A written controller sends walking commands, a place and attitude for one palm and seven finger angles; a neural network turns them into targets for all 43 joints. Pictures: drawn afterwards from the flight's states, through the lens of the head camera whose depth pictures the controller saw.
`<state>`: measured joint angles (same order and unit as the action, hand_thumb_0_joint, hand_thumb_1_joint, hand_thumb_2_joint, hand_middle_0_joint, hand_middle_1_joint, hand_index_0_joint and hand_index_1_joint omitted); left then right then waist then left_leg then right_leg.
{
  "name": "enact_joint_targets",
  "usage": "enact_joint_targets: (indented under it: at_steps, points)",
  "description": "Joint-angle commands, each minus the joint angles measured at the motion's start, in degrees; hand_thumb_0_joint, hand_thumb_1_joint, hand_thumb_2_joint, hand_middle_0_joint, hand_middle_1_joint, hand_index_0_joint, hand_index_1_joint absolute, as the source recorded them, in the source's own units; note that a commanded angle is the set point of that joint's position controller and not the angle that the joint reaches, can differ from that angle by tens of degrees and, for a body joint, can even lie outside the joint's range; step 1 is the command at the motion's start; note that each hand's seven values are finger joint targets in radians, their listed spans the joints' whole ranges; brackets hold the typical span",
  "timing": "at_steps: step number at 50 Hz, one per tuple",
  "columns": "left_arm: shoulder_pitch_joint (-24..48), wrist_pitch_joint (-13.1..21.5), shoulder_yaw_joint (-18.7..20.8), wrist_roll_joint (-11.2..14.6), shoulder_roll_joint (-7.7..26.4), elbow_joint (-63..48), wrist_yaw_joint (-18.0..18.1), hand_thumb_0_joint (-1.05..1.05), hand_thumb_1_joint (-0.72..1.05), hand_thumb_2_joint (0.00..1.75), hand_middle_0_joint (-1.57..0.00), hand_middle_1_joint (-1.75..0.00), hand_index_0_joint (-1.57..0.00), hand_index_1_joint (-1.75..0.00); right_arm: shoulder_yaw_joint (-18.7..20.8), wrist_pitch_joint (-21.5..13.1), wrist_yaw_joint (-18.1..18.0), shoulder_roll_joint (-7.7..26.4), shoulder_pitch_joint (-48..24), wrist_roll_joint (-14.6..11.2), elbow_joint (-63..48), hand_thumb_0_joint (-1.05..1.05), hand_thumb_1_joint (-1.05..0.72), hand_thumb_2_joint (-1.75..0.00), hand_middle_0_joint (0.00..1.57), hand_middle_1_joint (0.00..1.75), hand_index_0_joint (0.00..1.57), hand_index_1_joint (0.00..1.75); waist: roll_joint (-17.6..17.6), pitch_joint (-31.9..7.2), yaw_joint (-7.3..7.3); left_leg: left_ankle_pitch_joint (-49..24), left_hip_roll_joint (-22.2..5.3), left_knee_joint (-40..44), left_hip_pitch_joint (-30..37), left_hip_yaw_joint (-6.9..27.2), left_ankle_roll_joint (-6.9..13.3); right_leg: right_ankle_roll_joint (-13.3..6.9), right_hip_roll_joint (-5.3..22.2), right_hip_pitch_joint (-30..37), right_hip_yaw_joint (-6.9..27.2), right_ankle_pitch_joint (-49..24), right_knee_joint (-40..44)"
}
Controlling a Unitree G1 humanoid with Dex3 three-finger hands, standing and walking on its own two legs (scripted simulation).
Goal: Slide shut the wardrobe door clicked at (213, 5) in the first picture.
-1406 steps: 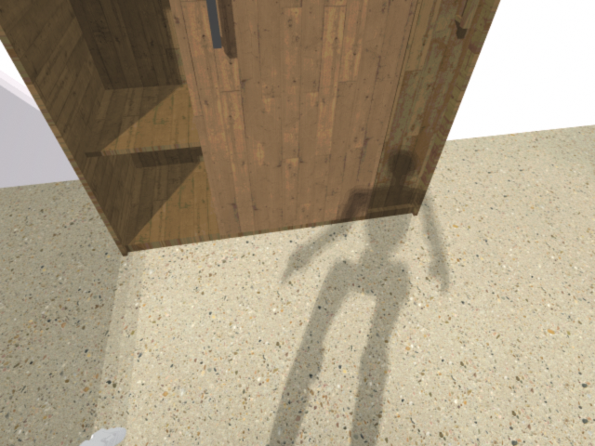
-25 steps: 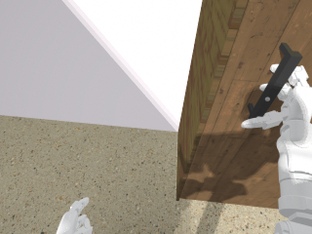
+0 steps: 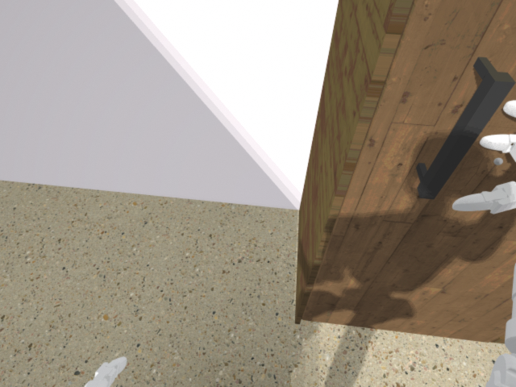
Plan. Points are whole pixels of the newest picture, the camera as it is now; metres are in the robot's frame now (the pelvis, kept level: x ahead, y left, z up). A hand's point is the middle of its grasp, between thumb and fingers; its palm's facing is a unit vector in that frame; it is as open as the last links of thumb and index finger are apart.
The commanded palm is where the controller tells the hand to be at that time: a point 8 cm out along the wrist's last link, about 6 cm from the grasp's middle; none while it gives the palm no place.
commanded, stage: slip the hand off the handle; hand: right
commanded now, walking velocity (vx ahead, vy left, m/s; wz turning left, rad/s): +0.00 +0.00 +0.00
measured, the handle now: (451, 135) +0.43 -0.24 +0.20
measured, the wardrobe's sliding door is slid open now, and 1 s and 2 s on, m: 0.00 0.00 0.00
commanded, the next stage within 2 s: draw the hand back to the body in 0.60 s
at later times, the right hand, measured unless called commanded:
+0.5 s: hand out of the picture +0.30 -0.29 +0.18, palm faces +0.34 +0.93 -0.15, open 14.7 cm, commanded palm +0.26 -0.32 +0.19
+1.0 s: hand out of the picture +0.26 -0.27 +0.19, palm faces +0.10 +0.99 -0.05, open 14.7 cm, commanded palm +0.22 -0.31 +0.19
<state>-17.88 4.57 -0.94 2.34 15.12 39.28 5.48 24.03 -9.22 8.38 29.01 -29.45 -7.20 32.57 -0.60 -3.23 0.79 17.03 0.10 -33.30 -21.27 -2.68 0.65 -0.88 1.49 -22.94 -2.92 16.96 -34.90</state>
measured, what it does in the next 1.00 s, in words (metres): stands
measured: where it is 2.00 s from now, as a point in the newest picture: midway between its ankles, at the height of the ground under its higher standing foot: outside the picture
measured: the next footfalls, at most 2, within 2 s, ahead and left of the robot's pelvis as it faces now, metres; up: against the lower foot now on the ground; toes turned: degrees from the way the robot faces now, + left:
none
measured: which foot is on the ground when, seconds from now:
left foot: down 0.00-1.00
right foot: down 0.00-1.00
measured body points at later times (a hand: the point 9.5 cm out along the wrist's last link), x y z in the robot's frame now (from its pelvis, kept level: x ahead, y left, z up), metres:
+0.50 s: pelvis +0.00 +0.00 +0.00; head +0.00 +0.00 +0.45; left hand +0.19 +0.23 -0.08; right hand +0.28 -0.34 +0.19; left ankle +0.00 +0.11 -0.73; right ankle +0.01 -0.11 -0.73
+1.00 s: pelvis +0.01 +0.01 +0.01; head -0.03 +0.03 +0.45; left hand +0.20 +0.23 -0.06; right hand +0.25 -0.32 +0.19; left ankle +0.00 +0.11 -0.73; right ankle +0.01 -0.11 -0.73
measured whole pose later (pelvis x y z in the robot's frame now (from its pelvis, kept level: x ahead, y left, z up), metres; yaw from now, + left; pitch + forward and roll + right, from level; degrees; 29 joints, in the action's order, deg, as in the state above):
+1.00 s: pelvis +0.01 +0.01 +0.01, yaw -1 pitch -2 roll +0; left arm -12.9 10.9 -4.2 4.8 15.1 34.8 6.5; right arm 25.7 12.7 22.4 26.5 -2.1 -21.9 2.2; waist -3.1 -3.7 -2.6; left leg 16.9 0.3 -29.1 -10.3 -4.0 1.2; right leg -0.1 1.4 -12.5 -1.5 16.2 -30.7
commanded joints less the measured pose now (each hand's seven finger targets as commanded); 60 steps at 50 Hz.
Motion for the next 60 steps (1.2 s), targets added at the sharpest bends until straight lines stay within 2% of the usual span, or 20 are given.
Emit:
enact_joint_targets:
  at_steps: [1, 4, 6, 8, 18, 20, 27, 28, 30, 32, 36, 37, 38, 42, 44, 46, 49, 54, 58, 60]
  points:
    - [2.70, 3.21, 2.82, 0.04, 7.90, -9.22, 0.19, 0.00, 0.90, 0.90, -0.20, -0.30, -0.20, -0.30, 4.62, -3.11, -0.73, 14.83, -14.24, -1.51, -15.37, 0.00, 0.55, -0.20, 0.25, 1.15, 0.25, 1.15, -2.27, -16.21, -2.29, -13.95, 0.70, 3.77, 5.33, 1.48, 0.25, -1.06, -0.74, 8.83, 1.99, -14.43, 3.64]
    - [3.47, 3.31, 2.90, 0.04, 8.06, -9.82, 0.29, 0.00, 0.90, 0.90, -0.20, -0.30, -0.20, -0.30, 7.60, -3.14, -1.00, 17.05, -10.67, -2.09, -19.09, 0.00, 0.55, -0.20, 0.25, 1.15, 0.25, 1.15, -0.30, -15.02, -2.94, -12.44, 0.87, 4.08, 6.00, 1.60, 0.18, -1.23, -0.53, 7.59, 1.74, -12.94, 3.94]
    - [4.79, 3.70, 2.69, 0.16, 7.49, -10.52, 0.34, 0.00, 0.90, 0.90, -0.20, -0.30, -0.20, -0.30, 5.29, -3.12, -1.10, 14.11, -10.14, -2.29, -24.00, 0.00, 0.55, -0.20, 0.25, 1.15, 0.25, 1.15, -3.58, -15.14, -2.63, -12.33, 0.87, 3.99, 5.13, 1.62, 0.16, -1.23, -0.62, 9.29, 1.60, -13.10, 4.11]
    - [5.32, 4.19, 2.64, -0.07, 7.34, -10.30, 0.57, 0.00, 0.90, 0.90, -0.20, -0.30, -0.20, -0.30, 6.23, -3.09, -1.57, 14.76, -9.05, -2.23, -26.87, 0.00, 0.55, -0.20, 0.25, 1.15, 0.25, 1.15, -5.20, -14.67, -2.87, -11.54, 1.10, 3.93, 4.59, 1.37, 0.33, -1.06, -0.53, 10.22, 2.00, -13.11, 4.34]
    - [8.73, 6.44, 1.77, 0.23, 6.54, -10.25, 1.40, 0.00, 0.90, 0.90, -0.20, -0.30, -0.20, -0.30, 3.53, 0.40, -1.00, 9.80, 0.15, -4.20, -35.26, 0.00, 0.55, -0.20, 0.25, 1.15, 0.25, 1.15, -5.22, -11.58, -2.91, -10.89, 0.96, 4.47, 3.59, 0.30, 0.33, -0.44, -0.46, 12.25, 3.09, -12.72, 5.05]
    - [9.16, 6.71, 1.56, 0.35, 6.50, -10.21, 1.40, 0.00, 0.90, 0.90, -0.20, -0.30, -0.20, -0.30, 2.95, 1.24, -1.04, 8.84, 1.45, -4.57, -36.36, 0.00, 0.55, -0.20, 0.25, 1.15, 0.25, 1.15, -3.54, -10.41, -2.65, -10.74, 0.89, 4.87, 3.58, 0.24, 0.23, -0.56, -0.54, 11.96, 3.10, -12.10, 5.12]
    - [10.75, 7.61, 1.00, 0.14, 5.63, -10.95, 1.02, 0.00, 0.90, 0.90, -0.20, -0.30, -0.20, -0.30, 1.08, 2.78, -2.04, 5.48, 8.01, -4.58, -43.88, 0.00, 0.55, -0.20, 0.25, 1.15, 0.25, 1.15, -3.53, -10.32, -3.72, -12.90, 0.89, 4.54, 5.33, -0.47, 0.36, -0.14, -0.76, 13.40, 3.60, -14.44, 5.44]
    - [10.99, 7.68, 0.89, 0.05, 5.55, -11.08, 1.03, 0.00, 0.90, 0.90, -0.20, -0.30, -0.20, -0.30, 1.07, 3.17, -2.18, 5.47, 8.79, -4.49, -44.50, 0.00, 0.55, -0.20, 0.25, 1.15, 0.25, 1.15, -4.49, -10.39, -3.92, -13.14, 0.82, 4.57, 5.40, -0.35, 0.36, -0.14, -0.83, 13.53, 3.51, -14.51, 5.45]
    - [11.09, 7.44, 0.88, 0.02, 5.63, -10.81, 1.12, 0.00, 0.90, 0.90, -0.20, -0.30, -0.20, -0.30, 3.86, 3.75, -2.48, 7.77, 9.89, -4.79, -44.89, 0.00, 0.55, -0.20, 0.25, 1.15, 0.25, 1.15, -1.85, -10.03, -4.00, -13.01, 0.77, 5.48, 6.46, -0.04, 0.18, -0.36, -0.89, 12.66, 3.08, -13.65, 5.58]
    - [12.01, 7.44, 0.37, 0.10, 5.22, -10.91, 1.34, 0.00, 0.90, 0.90, -0.20, -0.30, -0.20, -0.30, 2.09, 4.05, -2.30, 6.22, 8.31, -4.78, -45.67, 0.00, 0.55, -0.20, 0.25, 1.15, 0.25, 1.15, -3.63, -8.44, -3.65, -11.90, 0.68, 5.82, 5.90, 0.00, 0.19, -0.28, -1.08, 12.43, 3.02, -12.45, 5.99]
    - [11.95, 7.63, 0.34, 0.03, 5.16, -10.00, 2.02, 0.00, 0.90, 0.90, -0.20, -0.30, -0.20, -0.30, 3.32, 3.90, -2.09, 7.88, 6.56, -4.71, -43.67, 0.00, 0.55, -0.20, 0.25, 1.15, 0.25, 1.15, -4.40, -8.00, -3.17, -9.92, 0.59, 6.85, 5.61, 0.56, 0.23, -0.46, -1.20, 12.72, 2.97, -10.73, 5.99]
    - [12.35, 7.85, -0.28, 1.30, 6.67, -9.92, 2.76, 0.00, 0.90, 0.90, -0.20, -0.30, -0.20, -0.30, 0.83, 9.17, 3.78, 6.07, 7.59, -10.10, -36.68, 0.00, 0.55, -0.20, 0.25, 1.15, 0.25, 1.15, -3.98, -9.66, -2.14, -10.99, 0.15, 7.78, 9.32, 0.46, 0.43, -0.55, -1.05, 13.71, 3.52, -9.42, 7.44]
    - [13.51, 8.27, -0.51, 2.13, 6.28, -11.10, 3.38, 0.00, 0.90, 0.90, -0.20, -0.30, -0.20, -0.30, 1.23, 11.38, 6.89, 7.78, 3.67, -11.50, -40.93, 0.00, 0.55, -0.20, 0.25, 1.15, 0.25, 1.15, -4.83, -10.61, -2.84, -12.24, -0.04, 8.16, 10.63, 0.46, 0.34, -0.82, -1.12, 14.71, 3.63, -10.21, 7.57]
    - [14.68, 9.39, -1.49, 2.60, 6.55, -12.98, 3.90, 0.00, 0.90, 0.90, -0.20, -0.30, -0.20, -0.30, 4.51, 19.00, 15.09, 13.20, 4.86, -13.61, -39.17, 0.00, 0.55, -0.20, 0.25, 1.15, 0.25, 1.15, -4.10, -9.98, -3.93, -16.31, -0.22, 8.71, 12.38, 0.64, 0.21, -1.53, -1.71, 15.43, 4.15, -13.22, 7.78]
    - [14.67, 9.86, -1.38, 2.37, 5.86, -14.28, 2.81, 0.00, 0.90, 0.90, -0.20, -0.30, -0.20, -0.30, 7.62, 19.10, 15.23, 14.43, 7.56, -14.44, -42.22, 0.00, 0.55, -0.20, 0.25, 1.15, 0.25, 1.15, -4.12, -10.56, -5.12, -17.98, 0.01, 8.48, 13.20, 0.69, 0.25, -1.22, -1.76, 15.75, 4.09, -15.37, 7.04]
    - [14.26, 10.28, -1.23, 2.30, 5.55, -14.64, 1.75, 0.00, 0.90, 0.90, -0.20, -0.30, -0.20, -0.30, 8.16, 18.13, 14.45, 12.00, 11.76, -15.51, -42.01, 0.00, 0.55, -0.20, 0.25, 1.15, 0.25, 1.15, -2.19, -9.29, -5.12, -18.19, 0.15, 8.31, 12.32, 0.29, 0.10, -0.96, -1.55, 15.42, 3.98, -15.51, 7.15]
    - [13.67, 10.18, -0.48, 2.45, 6.30, -14.62, 0.70, 0.00, 0.90, 0.90, -0.20, -0.30, -0.20, -0.30, 10.97, 18.39, 13.51, 12.25, 19.28, -16.49, -40.44, 0.00, 0.55, -0.20, 0.25, 1.15, 0.25, 1.15, -0.03, -7.39, -5.81, -17.19, -0.16, 8.61, 11.77, 1.08, -0.49, -0.84, -1.40, 13.36, 3.04, -14.00, 6.49]
    - [14.30, 10.06, -0.24, 2.93, 6.37, -15.33, 0.90, 0.00, 0.90, 0.90, -0.20, -0.30, -0.20, -0.30, 6.37, 19.91, 12.99, 9.13, 16.14, -15.34, -45.87, 0.00, 0.55, -0.20, 0.25, 1.15, 0.25, 1.15, -2.73, -4.71, -4.01, -11.52, -0.28, 9.60, 8.33, 2.04, -0.80, -1.08, -1.18, 13.59, 2.82, -10.55, 6.28]
    - [13.93, 11.37, -0.44, 2.55, 6.20, -15.12, 1.78, 0.00, 0.90, 0.90, -0.20, -0.30, -0.20, -0.30, 5.86, 17.81, 12.30, 9.86, 14.38, -14.52, -51.44, 0.00, 0.48, -0.24, 0.25, 1.11, 0.25, 1.11, -6.10, -6.05, -3.80, -8.67, 0.43, 9.87, 8.11, 1.04, -0.38, -1.24, -1.41, 15.64, 3.50, -9.18, 7.38]
    - [13.89, 11.88, -0.65, 2.26, 6.21, -14.36, 2.11, 0.00, 0.90, 0.90, -0.20, -0.30, -0.20, -0.30, 6.81, 17.03, 11.69, 10.67, 14.76, -14.71, -51.67, 0.00, 0.41, -0.27, 0.25, 1.07, 0.25, 1.07, -5.25, -5.08, -3.85, -7.05, 0.33, 10.58, 8.29, 1.19, -0.31, -1.18, -1.33, 15.07, 3.94, -7.90, 7.76]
